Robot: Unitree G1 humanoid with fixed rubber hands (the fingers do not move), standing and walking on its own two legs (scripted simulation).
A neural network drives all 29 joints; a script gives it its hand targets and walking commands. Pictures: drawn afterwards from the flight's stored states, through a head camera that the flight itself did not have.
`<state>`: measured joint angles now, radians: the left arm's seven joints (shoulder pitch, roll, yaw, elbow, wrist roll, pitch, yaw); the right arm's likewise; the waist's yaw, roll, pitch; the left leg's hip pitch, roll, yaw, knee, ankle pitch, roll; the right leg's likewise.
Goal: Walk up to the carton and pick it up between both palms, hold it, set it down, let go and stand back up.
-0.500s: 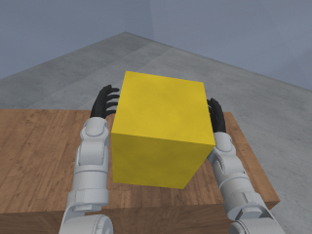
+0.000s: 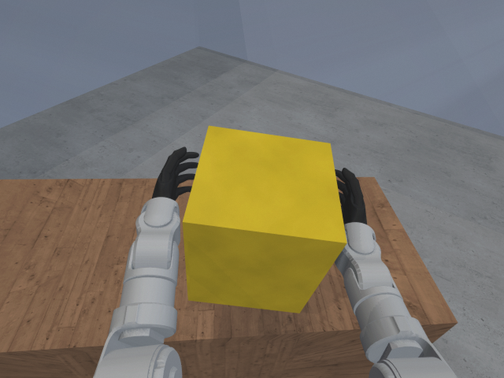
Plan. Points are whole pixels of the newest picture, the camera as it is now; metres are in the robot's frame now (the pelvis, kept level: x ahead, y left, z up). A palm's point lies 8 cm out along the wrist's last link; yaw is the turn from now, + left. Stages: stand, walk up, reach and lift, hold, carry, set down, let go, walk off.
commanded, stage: set down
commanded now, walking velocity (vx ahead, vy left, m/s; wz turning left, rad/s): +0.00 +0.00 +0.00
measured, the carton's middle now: (256, 224) +0.36 +0.00 +0.06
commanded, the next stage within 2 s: none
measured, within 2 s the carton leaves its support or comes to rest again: rests again in 1.86 s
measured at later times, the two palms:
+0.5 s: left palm (176, 201) +0.39 +0.14 +0.09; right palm (349, 228) +0.34 -0.16 +0.07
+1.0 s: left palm (179, 210) +0.40 +0.14 +0.05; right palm (340, 236) +0.35 -0.16 +0.04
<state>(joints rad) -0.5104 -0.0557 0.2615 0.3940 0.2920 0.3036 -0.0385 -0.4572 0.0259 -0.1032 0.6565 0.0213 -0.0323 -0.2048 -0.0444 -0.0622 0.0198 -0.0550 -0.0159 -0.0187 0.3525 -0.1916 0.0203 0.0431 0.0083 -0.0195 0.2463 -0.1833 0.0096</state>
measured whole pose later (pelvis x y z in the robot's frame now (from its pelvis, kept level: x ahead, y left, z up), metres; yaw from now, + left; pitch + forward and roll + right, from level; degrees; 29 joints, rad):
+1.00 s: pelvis +0.01 +0.00 +0.00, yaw -2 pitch +5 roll -1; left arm -0.71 0.01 0.39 1.02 0.33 -0.14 -0.05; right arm -0.55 0.13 -0.48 1.00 -0.30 -0.35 -0.19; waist -0.01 -0.06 -0.04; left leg -0.25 0.00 0.01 0.34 -0.17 0.02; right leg -0.16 0.02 0.00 0.23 -0.15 0.01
